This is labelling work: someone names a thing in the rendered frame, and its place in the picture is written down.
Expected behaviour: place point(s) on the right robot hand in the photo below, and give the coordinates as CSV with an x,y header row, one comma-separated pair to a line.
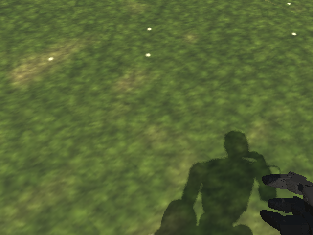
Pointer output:
x,y
301,222

